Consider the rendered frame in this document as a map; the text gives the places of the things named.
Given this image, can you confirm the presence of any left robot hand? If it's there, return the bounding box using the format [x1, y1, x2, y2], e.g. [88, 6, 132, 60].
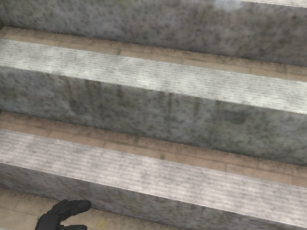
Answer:
[35, 199, 92, 230]

